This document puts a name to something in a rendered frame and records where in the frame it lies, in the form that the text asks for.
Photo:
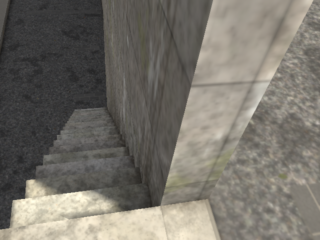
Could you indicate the stairs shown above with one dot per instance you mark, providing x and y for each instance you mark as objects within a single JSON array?
[{"x": 88, "y": 172}]

